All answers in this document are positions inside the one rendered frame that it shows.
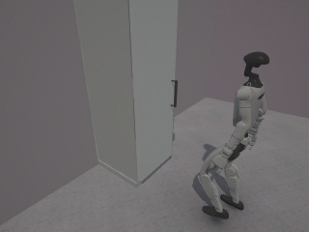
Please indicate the right robot forearm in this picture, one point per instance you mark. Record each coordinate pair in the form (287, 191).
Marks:
(258, 122)

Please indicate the robot left hand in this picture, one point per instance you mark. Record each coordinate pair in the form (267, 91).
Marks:
(219, 161)

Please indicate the fridge door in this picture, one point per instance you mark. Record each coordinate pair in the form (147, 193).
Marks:
(153, 39)

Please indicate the left robot forearm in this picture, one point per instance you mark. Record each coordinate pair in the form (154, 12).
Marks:
(236, 138)

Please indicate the handle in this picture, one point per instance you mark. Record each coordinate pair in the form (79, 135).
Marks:
(175, 93)

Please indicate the right robot foot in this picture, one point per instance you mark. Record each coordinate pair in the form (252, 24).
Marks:
(229, 200)

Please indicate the robot right upper arm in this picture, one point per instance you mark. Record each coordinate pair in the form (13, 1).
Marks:
(263, 107)

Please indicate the robot right hand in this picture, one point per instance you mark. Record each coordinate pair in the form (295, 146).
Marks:
(253, 137)

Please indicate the robot head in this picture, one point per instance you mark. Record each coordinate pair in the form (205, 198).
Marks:
(254, 59)

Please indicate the robot left upper arm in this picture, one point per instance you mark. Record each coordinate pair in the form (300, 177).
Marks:
(244, 98)

